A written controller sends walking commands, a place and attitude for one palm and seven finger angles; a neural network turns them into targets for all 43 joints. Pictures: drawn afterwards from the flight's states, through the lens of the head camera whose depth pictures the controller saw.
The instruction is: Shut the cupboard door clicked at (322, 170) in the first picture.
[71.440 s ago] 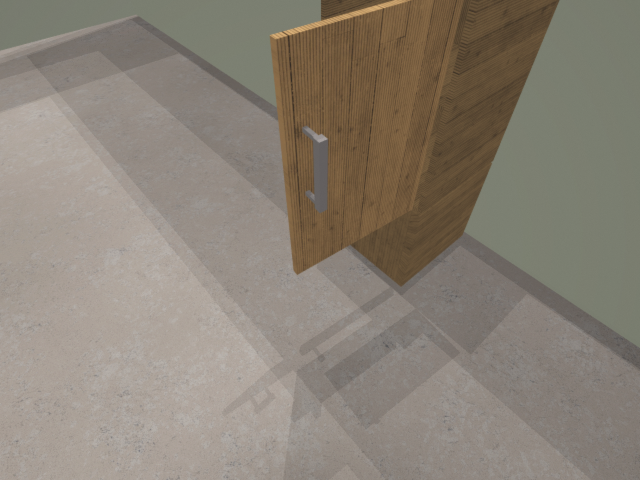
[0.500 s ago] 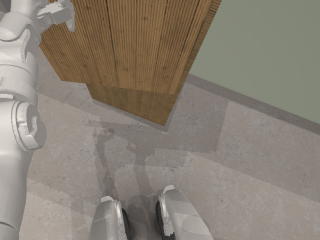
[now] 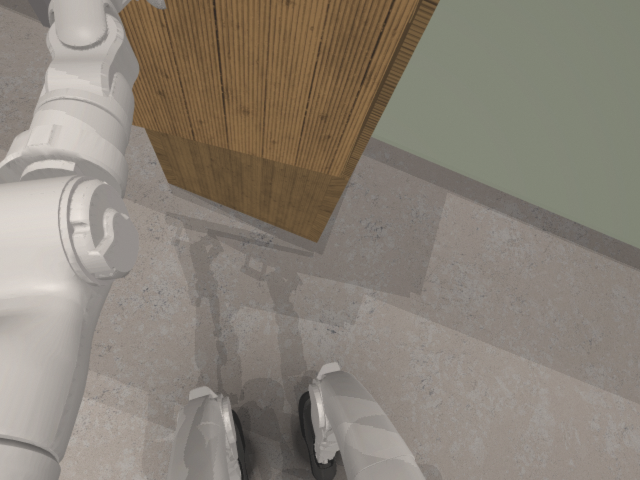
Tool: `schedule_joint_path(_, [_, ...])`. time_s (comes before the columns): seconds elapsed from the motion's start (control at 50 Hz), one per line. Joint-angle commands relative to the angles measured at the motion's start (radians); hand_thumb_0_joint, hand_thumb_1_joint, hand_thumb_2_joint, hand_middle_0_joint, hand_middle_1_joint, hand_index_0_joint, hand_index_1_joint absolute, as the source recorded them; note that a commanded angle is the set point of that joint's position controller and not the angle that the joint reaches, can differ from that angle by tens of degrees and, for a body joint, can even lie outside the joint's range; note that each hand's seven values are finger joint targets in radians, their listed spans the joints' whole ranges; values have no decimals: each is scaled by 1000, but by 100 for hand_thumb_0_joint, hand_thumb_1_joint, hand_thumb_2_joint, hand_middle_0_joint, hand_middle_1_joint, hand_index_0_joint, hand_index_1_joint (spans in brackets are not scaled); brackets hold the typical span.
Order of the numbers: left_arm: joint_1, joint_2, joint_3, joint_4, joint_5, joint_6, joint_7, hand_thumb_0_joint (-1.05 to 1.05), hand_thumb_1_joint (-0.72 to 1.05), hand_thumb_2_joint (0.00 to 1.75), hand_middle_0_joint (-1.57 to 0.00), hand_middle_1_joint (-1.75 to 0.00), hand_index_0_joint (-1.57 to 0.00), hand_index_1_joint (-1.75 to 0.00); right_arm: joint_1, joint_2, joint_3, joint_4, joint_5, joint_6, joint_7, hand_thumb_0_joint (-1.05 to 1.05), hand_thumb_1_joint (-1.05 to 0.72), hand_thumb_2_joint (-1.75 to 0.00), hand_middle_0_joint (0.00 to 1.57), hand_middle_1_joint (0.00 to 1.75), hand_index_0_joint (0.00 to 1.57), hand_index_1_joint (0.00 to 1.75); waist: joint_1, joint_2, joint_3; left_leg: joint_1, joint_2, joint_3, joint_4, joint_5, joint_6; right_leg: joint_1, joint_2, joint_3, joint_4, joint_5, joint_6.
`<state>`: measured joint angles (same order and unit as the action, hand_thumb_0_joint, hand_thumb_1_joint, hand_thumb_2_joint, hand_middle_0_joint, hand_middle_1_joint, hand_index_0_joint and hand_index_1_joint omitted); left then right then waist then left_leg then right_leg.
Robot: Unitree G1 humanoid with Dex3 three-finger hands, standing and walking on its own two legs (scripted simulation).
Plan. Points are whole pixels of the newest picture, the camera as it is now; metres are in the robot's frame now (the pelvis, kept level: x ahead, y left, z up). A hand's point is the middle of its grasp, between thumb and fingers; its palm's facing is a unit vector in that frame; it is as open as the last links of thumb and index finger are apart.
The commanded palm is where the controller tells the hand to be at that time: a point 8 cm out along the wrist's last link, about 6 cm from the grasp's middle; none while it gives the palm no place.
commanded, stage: pull the fist back off the door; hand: left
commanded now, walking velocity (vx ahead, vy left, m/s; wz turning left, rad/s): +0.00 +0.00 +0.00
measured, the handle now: out of the picture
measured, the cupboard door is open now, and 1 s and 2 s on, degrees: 9 9 9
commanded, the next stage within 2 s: draw the hand back to the body in 0.68 s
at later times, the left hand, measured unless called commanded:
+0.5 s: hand (168, 25) +0.57 +0.06 +0.12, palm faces +0.05 -1.00 -0.05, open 3.1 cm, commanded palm +0.53 +0.11 +0.12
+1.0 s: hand (136, 46) +0.51 +0.08 +0.15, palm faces +0.08 -1.00 -0.05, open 3.1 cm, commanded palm +0.46 +0.14 +0.16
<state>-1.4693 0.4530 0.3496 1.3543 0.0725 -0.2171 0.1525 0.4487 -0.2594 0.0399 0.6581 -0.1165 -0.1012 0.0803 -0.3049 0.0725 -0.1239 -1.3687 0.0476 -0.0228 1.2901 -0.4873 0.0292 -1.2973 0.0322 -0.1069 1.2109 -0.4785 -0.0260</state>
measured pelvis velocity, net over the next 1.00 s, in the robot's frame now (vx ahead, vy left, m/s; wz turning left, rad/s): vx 0.03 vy -0.02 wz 0.01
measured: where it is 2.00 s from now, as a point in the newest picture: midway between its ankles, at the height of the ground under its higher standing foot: (278, 461)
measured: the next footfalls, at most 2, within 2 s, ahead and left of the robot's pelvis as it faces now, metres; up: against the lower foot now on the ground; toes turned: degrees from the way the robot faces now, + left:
none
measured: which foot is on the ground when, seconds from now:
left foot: down 0.00-1.00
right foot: down 0.00-1.00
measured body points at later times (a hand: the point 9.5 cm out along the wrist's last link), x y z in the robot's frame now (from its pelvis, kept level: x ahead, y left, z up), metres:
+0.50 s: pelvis +0.03 -0.02 +0.05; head +0.17 -0.02 +0.48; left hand +0.56 +0.12 +0.12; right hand +0.00 -0.27 -0.07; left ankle +0.04 +0.10 -0.61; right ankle +0.04 -0.11 -0.61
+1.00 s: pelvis +0.03 -0.02 +0.06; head +0.13 -0.04 +0.50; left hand +0.50 +0.14 +0.16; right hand +0.07 -0.27 -0.07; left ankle +0.04 +0.10 -0.61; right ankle +0.04 -0.11 -0.61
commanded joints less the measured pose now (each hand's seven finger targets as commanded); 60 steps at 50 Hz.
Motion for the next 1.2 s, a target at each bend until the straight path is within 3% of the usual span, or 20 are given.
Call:
schedule_joint_path(0.0, [-535, 143, -63, -264, 149, -139, 111, 0, 90, 90, -130, -150, -130, -150, 301, -190, -83, 3, -15, 34, 38, 0, -90, -90, 20, 30, 20, 30, -56, 247, -669, 703, 5, -114, -130, 397, -11, 154, 18, 43, -158, 234, 5])
schedule_joint_path(0.08, [-461, 197, -17, -261, 75, -125, 15, 0, 90, 90, -130, -150, -130, -150, 291, -194, -86, -20, 18, 64, 28, 0, -90, -90, 20, 30, 20, 30, -24, 176, -712, 653, -14, -77, -176, 365, 0, 365, 25, 69, -210, 300, 7])
schedule_joint_path(0.14, [-384, 155, -3, -237, -4, -105, -33, 0, 90, 90, -130, -150, -130, -150, 285, -184, -79, -31, 36, 71, 14, 0, -90, -90, 20, 30, 20, 30, -14, 94, -648, 604, -21, -61, -215, 315, 7, 444, 28, 78, -248, 306, 12])
schedule_joint_path(0.2, [-306, 142, 26, -280, -47, -149, -30, 0, 90, 90, -130, -150, -130, -150, 273, -172, -79, -40, 38, 68, 9, 0, -90, -90, 20, 30, 20, 30, 13, 46, -607, 573, -26, -37, -233, 313, 10, 503, 25, 90, -269, 335, 17])
schedule_joint_path(0.3, [-99, 43, -17, -296, -31, -248, -8, 0, 90, 90, -130, -150, -130, -150, 265, -157, -95, -29, 33, 65, 22, 0, -90, -90, 20, 30, 20, 30, 50, 19, -533, 599, -32, -10, -250, 377, 6, 530, 22, 91, -274, 426, 15])
schedule_joint_path(0.34, [-8, 25, -27, -273, -26, -251, -15, 0, 90, 90, -130, -150, -130, -150, 261, -158, -100, -33, 38, 75, 24, 0, -90, -90, 20, 30, 20, 30, 69, 2, -507, 588, -39, 2, -264, 378, 6, 567, 19, 96, -280, 454, 13])
schedule_joint_path(0.42, [43, -59, -90, -286, -43, -229, -29, 0, 90, 90, -130, -150, -130, -150, 228, -154, -111, -49, 55, 97, 19, 0, -90, -90, 20, 30, 20, 30, 66, -43, -441, 581, -49, 18, -290, 342, 7, 592, 13, 102, -312, 454, 18])
schedule_joint_path(0.5, [-46, -84, -91, -478, -97, -303, -17, 0, 90, 90, -130, -150, -130, -150, 183, -146, -120, -53, 56, 92, 7, 0, -90, -90, 20, 30, 20, 30, 81, 9, -536, 694, -51, 14, -283, 392, 3, 599, 8, 105, -301, 489, 18])
schedule_joint_path(0.56, [-15, -87, -104, -589, -95, -377, -11, 0, 90, 90, -130, -150, -130, -150, 158, -138, -129, -46, 56, 82, 1, 0, -90, -90, 20, 30, 20, 30, 106, 62, -634, 786, -52, 9, -272, 491, -4, 630, 4, 106, -272, 583, 15])
schedule_joint_path(0.58, [19, -102, -124, -590, -84, -388, -12, 0, 90, 90, -130, -150, -130, -150, 149, -133, -129, -42, 57, 81, 1, 0, -90, -90, 20, 30, 20, 30, 109, 50, -622, 791, -50, 11, -270, 501, -3, 628, 3, 104, -269, 594, 17])
schedule_joint_path(0.68, [51, -117, -166, -390, -32, -325, -5, 0, 90, 90, -130, -150, -130, -150, 129, -141, -128, -17, 66, 105, -11, 0, -90, -90, 20, 30, 20, 30, 66, -45, -457, 693, -51, 16, -287, 369, 3, 578, -4, 107, -305, 492, 28])
schedule_joint_path(0.72, [67, -129, -164, -322, -52, -275, -8, 0, 90, 90, -130, -150, -130, -150, 113, -143, -121, -29, 73, 114, -18, 0, -90, -90, 20, 30, 20, 30, 63, -93, -408, 633, -59, 21, -307, 302, 7, 605, -6, 114, -332, 447, 31])
schedule_joint_path(0.76, [22, -132, -151, -317, -82, -260, -9, 0, 90, 90, -130, -150, -130, -150, 104, -144, -113, -36, 75, 113, -24, 0, -90, -90, 20, 30, 20, 30, 64, -79, -427, 645, -61, 15, -312, 317, 5, 606, -7, 110, -326, 451, 27])
schedule_joint_path(0.78, [26, -122, -128, -314, -97, -260, -10, 0, 90, 90, -130, -150, -130, -150, 96, -144, -113, -40, 73, 111, -26, 0, -90, -90, 20, 30, 20, 30, 74, -72, -437, 652, -61, 13, -308, 323, 4, 604, -5, 108, -323, 450, 24])
schedule_joint_path(0.84, [160, -40, -40, -472, -130, -315, -31, 0, 90, 90, -130, -150, -130, -150, 74, -143, -111, -93, 75, 103, -28, 0, -90, -90, 20, 30, 20, 30, 174, -16, -607, 746, -64, 20, -330, 440, -4, 734, -4, 111, -297, 561, 10])
schedule_joint_path(0.88, [273, -31, -43, -562, -122, -344, -50, 0, 90, 90, -130, -150, -130, -150, 63, -130, -109, -112, 81, 101, -24, 0, -90, -90, 20, 30, 20, 30, 211, -23, -647, 781, -62, 30, -344, 489, -5, 794, -3, 112, -299, 623, 11])
schedule_joint_path(0.94, [454, -62, -91, -625, -102, -312, -76, 0, 90, 90, -130, -150, -130, -150, 52, -125, -108, -144, 97, 112, -22, 0, -90, -90, 20, 30, 20, 30, 223, -74, -534, 764, -61, 52, -398, 451, 3, 845, 1, 112, -351, 627, 16])
schedule_joint_path(1.02, [526, -106, -137, -745, -174, -209, -118, 0, 90, 90, -130, -150, -130, -150, 1, -127, -108, -174, 135, 122, -49, 0, -90, -90, 20, 30, 20, 30, 210, -179, -378, 766, -62, 69, -484, 308, 11, 901, 0, 127, -476, 513, 35])
schedule_joint_path(1.1, [525, -110, -154, -919, -239, -195, -152, 0, 90, 90, -130, -150, -130, -150, -60, -117, -96, -174, 154, 93, -85, 0, -90, -90, 20, 30, 20, 30, 215, -148, -323, 865, -60, 64, -541, 278, 16, 915, -3, 124, -546, 427, 34])
schedule_joint_path(1.18, [672, -109, -192, -981, -225, -204, -186, 0, 90, 90, -130, -150, -130, -150, -110, -111, -87, -163, 159, 60, -97, 0, -90, -90, 20, 30, 20, 30, 240, -33, -240, 951, -53, 48, -582, 269, 12, 870, 0, 101, -556, 370, 17])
